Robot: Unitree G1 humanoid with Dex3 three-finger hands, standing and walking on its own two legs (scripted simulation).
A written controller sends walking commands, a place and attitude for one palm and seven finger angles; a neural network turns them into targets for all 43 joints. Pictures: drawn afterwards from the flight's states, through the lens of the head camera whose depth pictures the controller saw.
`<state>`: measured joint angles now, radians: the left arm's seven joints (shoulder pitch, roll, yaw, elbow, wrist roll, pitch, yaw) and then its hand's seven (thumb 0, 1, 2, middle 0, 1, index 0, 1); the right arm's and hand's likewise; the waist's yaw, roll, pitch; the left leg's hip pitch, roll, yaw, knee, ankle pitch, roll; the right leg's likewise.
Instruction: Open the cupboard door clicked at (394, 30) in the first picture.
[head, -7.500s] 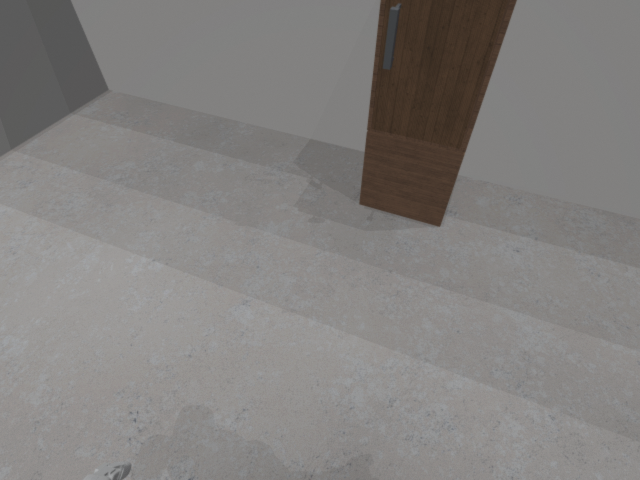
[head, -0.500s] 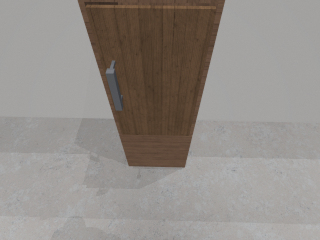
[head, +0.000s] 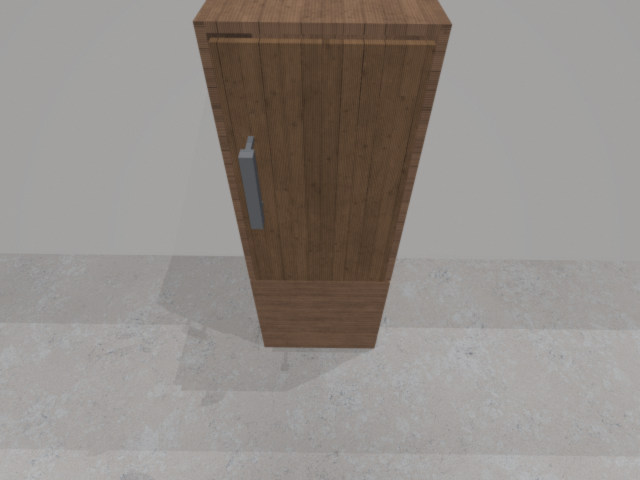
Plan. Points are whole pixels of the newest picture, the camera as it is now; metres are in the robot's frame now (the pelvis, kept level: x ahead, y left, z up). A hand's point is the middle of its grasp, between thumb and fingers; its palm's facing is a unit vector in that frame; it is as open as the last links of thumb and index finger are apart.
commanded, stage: look again from close up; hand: left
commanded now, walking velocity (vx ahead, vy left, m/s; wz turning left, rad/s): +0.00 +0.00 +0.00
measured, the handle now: (254, 184) +0.61 +0.16 +0.00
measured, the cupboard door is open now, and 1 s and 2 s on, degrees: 0 0 0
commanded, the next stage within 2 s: raise the hand with hooked fingers in 0.54 s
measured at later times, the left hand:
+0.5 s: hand out of the picture +0.04 +0.16 -0.18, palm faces +0.00 -0.98 -0.19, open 7.4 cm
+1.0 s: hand (216, 417) +0.21 +0.15 -0.04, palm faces +0.03 -1.00 -0.03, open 8.3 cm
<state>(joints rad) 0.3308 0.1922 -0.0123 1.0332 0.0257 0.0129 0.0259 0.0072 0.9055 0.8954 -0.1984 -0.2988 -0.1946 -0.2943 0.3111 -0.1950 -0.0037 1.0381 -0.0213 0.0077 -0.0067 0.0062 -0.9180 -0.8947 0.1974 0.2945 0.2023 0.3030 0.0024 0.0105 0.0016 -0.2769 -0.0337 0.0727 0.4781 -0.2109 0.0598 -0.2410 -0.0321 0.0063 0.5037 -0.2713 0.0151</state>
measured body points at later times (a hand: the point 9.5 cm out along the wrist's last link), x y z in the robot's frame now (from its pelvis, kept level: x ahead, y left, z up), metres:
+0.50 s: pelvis +0.04 -0.01 +0.00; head +0.05 -0.01 +0.45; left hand +0.04 +0.21 -0.16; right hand +0.05 -0.24 -0.16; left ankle +0.03 +0.08 -0.74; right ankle +0.00 -0.14 -0.74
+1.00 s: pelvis +0.01 -0.05 -0.07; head +0.06 -0.05 +0.38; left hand +0.20 +0.20 -0.04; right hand +0.24 -0.30 -0.12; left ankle +0.03 +0.08 -0.74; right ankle +0.00 -0.14 -0.74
